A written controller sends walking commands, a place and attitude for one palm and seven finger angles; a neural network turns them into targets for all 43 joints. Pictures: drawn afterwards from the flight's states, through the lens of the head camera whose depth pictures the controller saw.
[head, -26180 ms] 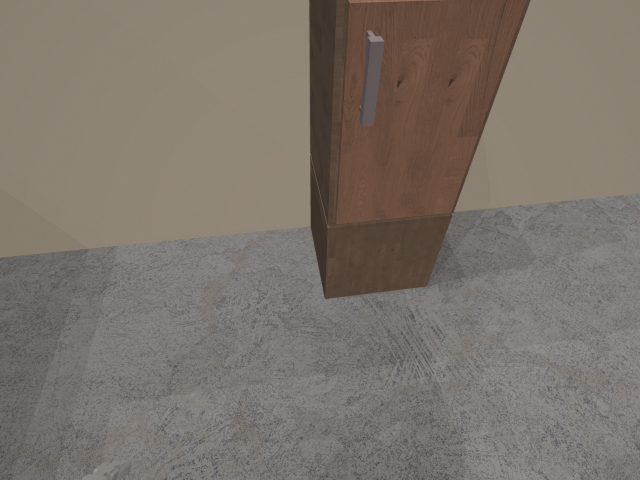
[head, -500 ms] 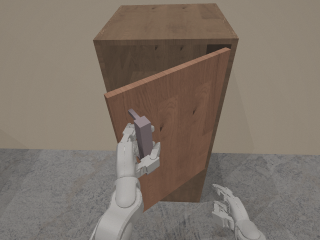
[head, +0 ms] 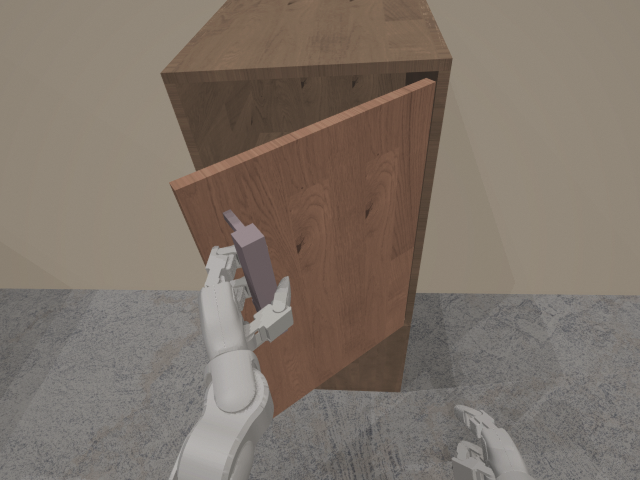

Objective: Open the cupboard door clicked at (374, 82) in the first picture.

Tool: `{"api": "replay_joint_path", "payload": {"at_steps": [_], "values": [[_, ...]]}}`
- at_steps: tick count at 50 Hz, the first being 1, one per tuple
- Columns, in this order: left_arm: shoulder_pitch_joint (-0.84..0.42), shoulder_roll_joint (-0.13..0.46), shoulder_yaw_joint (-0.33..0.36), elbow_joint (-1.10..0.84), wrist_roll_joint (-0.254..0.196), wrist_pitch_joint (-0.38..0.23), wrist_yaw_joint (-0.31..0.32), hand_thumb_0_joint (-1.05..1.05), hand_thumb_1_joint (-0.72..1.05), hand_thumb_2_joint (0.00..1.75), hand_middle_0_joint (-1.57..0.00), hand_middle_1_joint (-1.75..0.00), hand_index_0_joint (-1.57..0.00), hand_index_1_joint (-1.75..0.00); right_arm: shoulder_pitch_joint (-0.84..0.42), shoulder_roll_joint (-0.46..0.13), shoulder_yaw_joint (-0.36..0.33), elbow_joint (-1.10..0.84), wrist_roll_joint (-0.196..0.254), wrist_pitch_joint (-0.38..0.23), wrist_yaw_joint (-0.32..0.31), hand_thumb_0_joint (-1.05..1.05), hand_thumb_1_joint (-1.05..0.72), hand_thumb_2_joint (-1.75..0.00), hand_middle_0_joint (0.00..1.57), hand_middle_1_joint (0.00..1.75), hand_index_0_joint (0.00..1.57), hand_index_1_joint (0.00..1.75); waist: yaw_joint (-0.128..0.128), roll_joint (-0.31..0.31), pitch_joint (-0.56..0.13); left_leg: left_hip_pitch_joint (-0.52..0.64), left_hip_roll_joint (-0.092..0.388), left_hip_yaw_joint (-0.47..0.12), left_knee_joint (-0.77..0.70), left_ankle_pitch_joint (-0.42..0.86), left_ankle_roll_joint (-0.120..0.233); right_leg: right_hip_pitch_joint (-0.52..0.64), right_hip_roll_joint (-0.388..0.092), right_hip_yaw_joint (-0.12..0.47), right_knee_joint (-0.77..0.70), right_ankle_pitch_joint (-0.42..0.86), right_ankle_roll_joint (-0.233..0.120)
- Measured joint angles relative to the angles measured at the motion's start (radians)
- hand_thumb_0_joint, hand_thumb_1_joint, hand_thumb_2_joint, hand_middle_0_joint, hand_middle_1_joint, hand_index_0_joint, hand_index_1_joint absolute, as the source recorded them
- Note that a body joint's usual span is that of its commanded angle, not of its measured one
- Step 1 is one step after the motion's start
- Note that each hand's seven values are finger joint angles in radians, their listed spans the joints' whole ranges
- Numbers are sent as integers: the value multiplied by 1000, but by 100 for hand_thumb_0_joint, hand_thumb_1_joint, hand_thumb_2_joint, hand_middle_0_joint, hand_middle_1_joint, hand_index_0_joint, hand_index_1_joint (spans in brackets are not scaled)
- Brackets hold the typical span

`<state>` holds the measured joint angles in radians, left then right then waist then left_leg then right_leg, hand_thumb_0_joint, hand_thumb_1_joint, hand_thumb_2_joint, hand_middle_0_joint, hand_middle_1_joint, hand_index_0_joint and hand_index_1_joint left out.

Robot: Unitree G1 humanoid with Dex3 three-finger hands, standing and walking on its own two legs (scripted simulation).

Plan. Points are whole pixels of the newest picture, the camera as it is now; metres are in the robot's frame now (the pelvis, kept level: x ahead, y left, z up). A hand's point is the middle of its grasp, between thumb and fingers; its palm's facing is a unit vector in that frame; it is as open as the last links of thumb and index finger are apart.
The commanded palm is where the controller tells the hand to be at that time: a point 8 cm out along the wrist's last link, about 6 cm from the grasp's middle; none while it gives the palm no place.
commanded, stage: open thumb and fingers to let go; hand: left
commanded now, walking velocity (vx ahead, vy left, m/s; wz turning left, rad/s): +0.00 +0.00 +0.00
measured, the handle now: (254, 276) +0.33 +0.10 +0.12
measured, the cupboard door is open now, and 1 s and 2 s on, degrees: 39 38 39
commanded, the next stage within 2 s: slide the hand sideways off the handle in 0.62 s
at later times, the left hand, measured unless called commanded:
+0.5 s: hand (264, 307) +0.28 +0.08 +0.12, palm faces +0.30 -0.95 -0.03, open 14.5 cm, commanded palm +0.23 +0.11 +0.12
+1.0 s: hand (256, 333) +0.25 +0.08 +0.12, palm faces -0.17 -0.98 +0.02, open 16.5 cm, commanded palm +0.22 +0.12 +0.12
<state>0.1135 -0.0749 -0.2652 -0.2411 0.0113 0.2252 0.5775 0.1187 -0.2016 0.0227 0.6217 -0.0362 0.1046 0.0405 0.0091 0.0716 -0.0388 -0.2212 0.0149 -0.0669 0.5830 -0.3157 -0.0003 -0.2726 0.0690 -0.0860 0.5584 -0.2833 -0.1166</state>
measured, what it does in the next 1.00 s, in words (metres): shifts its weight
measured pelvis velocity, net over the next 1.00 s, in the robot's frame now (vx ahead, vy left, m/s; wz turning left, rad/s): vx -0.02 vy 0.08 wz -0.01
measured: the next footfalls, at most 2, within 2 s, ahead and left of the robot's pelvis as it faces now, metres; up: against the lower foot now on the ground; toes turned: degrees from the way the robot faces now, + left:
none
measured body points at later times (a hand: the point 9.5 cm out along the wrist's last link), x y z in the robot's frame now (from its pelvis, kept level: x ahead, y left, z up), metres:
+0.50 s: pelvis -0.01 +0.02 +0.00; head -0.03 -0.01 +0.45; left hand +0.26 +0.13 +0.13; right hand +0.20 -0.17 -0.09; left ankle -0.03 +0.17 -0.73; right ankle +0.01 -0.04 -0.73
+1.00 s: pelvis -0.02 +0.08 -0.01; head -0.05 +0.07 +0.44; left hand +0.25 +0.14 +0.12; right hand +0.15 -0.11 -0.09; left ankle -0.03 +0.17 -0.73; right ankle +0.01 -0.04 -0.73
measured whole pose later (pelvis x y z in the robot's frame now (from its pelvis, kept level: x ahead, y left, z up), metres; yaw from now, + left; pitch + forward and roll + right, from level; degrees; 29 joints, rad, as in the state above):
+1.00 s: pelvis -0.02 +0.08 -0.01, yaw -1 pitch -3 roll +0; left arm 0.02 -0.04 -0.36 -0.08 -0.02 0.07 0.18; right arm 0.21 -0.18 0.06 0.55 0.02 0.06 0.03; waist 0.02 0.04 -0.01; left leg -0.22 -0.07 -0.01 0.63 -0.36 0.05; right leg -0.29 -0.02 -0.03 0.63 -0.29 -0.01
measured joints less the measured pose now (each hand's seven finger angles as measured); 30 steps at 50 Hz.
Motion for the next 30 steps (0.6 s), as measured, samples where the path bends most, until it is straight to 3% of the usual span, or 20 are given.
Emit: {"api": "replay_joint_path", "payload": {"at_steps": [10, 17, 25, 30], "values": [[9, 2, -1, 23, 19, -74, -15, 1, 5, 54, -33, -124, -32, -125, -14, 5, -1, -2, 7, -39, -22, 1, -91, -90, 19, 30, 20, 30, 11, 14, 18, 6, -4, -29, -7, -6, 7, 14, -5, -28, -7, 2, 1], [-52, -4, -20, 85, 15, -83, -31, 0, -31, 38, -31, -119, -30, -119, -25, 15, 2, -5, 11, -42, -28, 1, -91, -90, 19, 30, 20, 30, 15, 10, 23, 11, -13, -27, -25, -3, -9, 11, -17, -29, -6, 8, 11], [-80, -5, -40, 125, 14, -72, -20, -1, -46, 32, -28, -94, -26, -94, -15, 28, 9, -2, 12, -32, -21, 1, -90, -90, 19, 30, 20, 30, 10, -2, 17, 21, -18, -15, -28, -7, -23, 19, -24, -16, -11, 16, 30], [-127, -9, -67, 166, 19, -60, 0, -1, -49, 30, -27, -73, -25, -73, -18, 29, 8, 10, 10, -32, -15, 1, -90, -90, 20, 30, 20, 30, 5, -7, 23, 17, -23, -5, -7, -13, -15, 23, -28, -7, -13, 24, 46]]}}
